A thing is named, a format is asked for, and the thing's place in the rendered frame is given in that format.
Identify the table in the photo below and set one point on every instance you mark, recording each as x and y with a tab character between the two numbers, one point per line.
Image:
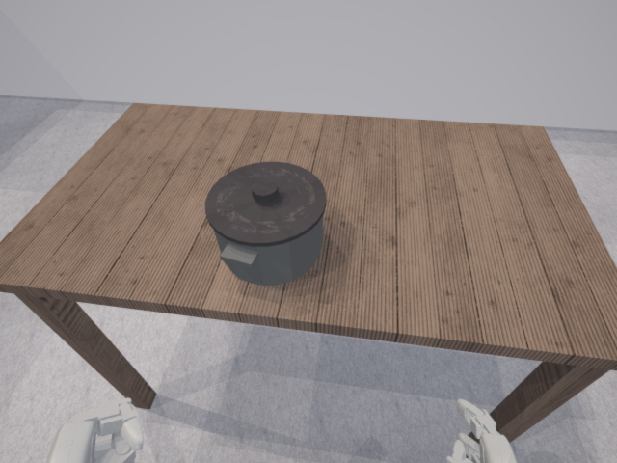
462	236

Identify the right robot hand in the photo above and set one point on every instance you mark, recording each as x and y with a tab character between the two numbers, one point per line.
493	448

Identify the lid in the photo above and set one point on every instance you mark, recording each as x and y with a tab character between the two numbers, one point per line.
235	215

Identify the left robot hand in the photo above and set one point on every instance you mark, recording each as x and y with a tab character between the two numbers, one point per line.
75	440

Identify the pot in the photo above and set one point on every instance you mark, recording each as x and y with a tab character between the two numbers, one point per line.
273	265

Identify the knob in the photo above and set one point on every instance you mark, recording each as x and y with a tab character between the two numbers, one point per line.
265	190

